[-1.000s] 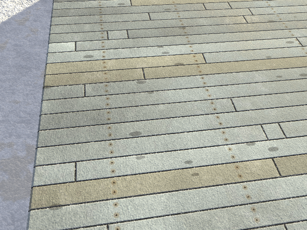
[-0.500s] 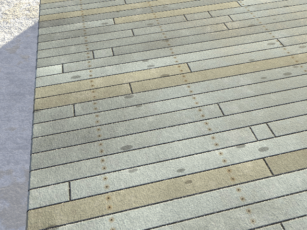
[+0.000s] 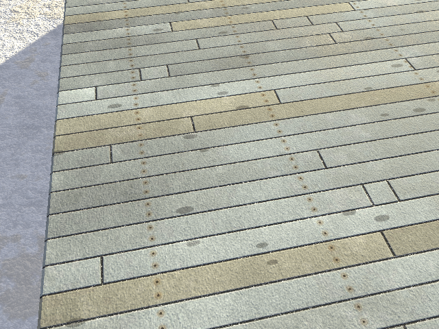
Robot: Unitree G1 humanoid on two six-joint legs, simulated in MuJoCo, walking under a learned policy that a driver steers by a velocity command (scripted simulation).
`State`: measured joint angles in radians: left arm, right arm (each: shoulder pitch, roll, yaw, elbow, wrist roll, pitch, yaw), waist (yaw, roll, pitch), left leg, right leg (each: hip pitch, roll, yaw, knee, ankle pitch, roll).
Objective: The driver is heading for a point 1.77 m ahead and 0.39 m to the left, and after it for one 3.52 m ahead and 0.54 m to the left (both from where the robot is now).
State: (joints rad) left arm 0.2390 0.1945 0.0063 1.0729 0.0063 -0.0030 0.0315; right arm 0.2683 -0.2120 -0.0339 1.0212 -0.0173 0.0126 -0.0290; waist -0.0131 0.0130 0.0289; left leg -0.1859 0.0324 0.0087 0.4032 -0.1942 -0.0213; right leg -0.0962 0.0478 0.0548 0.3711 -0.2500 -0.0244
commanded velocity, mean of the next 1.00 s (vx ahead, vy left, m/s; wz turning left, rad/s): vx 0.00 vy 0.00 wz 0.00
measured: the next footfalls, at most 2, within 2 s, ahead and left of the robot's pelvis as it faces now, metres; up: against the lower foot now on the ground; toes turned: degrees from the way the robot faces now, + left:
left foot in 1.70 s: +0.42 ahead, +0.08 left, +0.00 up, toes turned +11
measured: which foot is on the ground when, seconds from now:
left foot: down 0.00-1.00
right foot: down 0.00-1.00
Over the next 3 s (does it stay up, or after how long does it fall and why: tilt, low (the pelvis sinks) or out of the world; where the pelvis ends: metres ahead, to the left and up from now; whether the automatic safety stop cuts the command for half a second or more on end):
stays up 0.90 0.24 0.00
